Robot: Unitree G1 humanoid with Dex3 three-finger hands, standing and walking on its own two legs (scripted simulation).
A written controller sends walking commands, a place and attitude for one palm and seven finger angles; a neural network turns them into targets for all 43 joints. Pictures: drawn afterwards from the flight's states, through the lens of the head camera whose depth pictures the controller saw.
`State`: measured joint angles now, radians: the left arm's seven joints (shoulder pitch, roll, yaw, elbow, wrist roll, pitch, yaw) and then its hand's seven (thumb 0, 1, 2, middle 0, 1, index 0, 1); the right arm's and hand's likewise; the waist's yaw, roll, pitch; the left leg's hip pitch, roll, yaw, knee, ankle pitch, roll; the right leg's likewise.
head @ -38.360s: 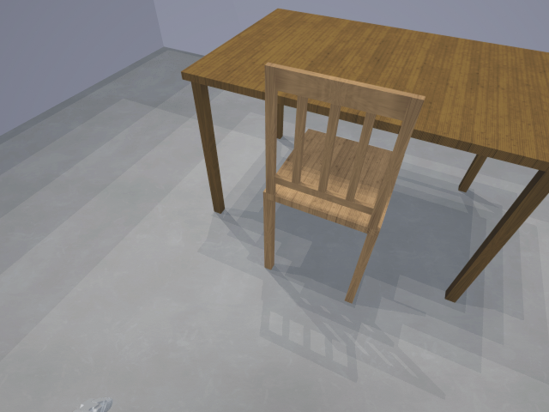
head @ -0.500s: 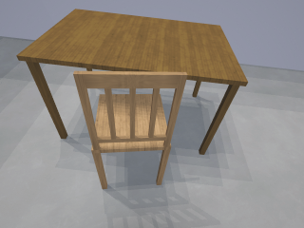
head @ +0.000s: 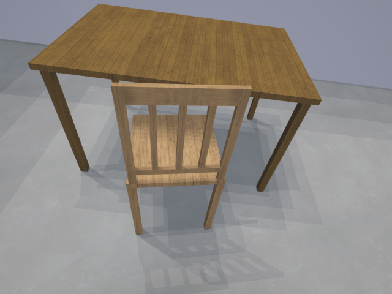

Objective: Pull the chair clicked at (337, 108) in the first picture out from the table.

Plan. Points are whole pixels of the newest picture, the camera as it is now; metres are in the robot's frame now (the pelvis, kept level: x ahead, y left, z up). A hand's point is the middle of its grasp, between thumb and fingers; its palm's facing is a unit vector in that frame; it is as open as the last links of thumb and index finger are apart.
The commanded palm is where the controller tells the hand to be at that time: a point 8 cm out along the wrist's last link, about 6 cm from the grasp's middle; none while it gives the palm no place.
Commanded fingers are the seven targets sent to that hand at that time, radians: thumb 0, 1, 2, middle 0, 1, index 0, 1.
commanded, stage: come to a stop and stand still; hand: left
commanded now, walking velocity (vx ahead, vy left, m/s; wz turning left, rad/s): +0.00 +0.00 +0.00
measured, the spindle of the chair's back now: (180, 139) +0.59 +0.08 -0.08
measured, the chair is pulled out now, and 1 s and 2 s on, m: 0.14 0.14 0.14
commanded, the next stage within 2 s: look again from close up in 0.34 s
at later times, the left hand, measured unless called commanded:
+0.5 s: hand out of the picture -0.03 +0.17 -0.18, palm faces +0.04 -0.99 -0.12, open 7.4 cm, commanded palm none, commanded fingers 0.00 0.90 0.90 -0.20 -0.30 -0.20 -0.30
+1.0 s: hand out of the picture +0.00 +0.16 -0.18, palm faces +0.03 -0.99 -0.13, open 7.4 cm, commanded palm none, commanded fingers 0.00 0.90 0.90 -0.20 -0.30 -0.20 -0.30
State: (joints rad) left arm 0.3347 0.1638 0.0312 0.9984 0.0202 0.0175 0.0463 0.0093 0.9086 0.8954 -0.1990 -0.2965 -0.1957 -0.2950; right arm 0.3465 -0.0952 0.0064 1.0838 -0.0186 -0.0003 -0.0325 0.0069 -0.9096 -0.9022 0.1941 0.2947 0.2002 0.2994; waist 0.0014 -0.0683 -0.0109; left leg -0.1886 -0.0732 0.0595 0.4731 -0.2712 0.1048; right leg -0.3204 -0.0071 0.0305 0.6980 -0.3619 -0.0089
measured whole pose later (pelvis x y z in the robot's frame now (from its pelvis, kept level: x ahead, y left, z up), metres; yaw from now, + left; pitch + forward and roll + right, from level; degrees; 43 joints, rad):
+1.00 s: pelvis +0.01 +0.01 +0.00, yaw +0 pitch -1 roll -1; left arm 0.33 0.12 -0.01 1.11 0.01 -0.01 0.05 0.01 0.91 0.90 -0.20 -0.30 -0.20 -0.29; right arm 0.30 -0.12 0.03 1.14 0.00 -0.03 -0.04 0.01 -0.91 -0.90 0.20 0.29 0.20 0.30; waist 0.00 -0.04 0.02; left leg -0.12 -0.09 0.06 0.39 -0.25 0.11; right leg -0.14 -0.02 0.03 0.41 -0.25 0.03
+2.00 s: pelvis +0.02 -0.01 +0.01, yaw +0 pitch -1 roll +0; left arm 0.36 0.11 -0.02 1.13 0.01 -0.02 0.05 0.01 0.91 0.90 -0.20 -0.30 -0.19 -0.29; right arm 0.32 -0.10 0.03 1.16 0.00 -0.03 -0.04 0.01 -0.91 -0.90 0.19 0.29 0.20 0.30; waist 0.00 -0.03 0.02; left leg -0.11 -0.07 0.06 0.39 -0.26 0.09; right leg -0.13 -0.01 0.02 0.41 -0.26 0.01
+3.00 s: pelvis +0.20 -0.12 +0.00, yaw +8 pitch +0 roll -1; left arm 0.30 0.17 0.05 1.02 0.03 0.02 0.00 0.01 0.91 0.90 -0.20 -0.30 -0.19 -0.29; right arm 0.19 -0.16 -0.04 1.02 -0.04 -0.02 -0.03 -0.01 -0.93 -0.90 0.20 0.30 0.20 0.30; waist 0.02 -0.03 0.05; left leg -0.22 0.07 0.08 0.47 -0.25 -0.01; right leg -0.41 -0.07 -0.02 0.82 -0.37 0.02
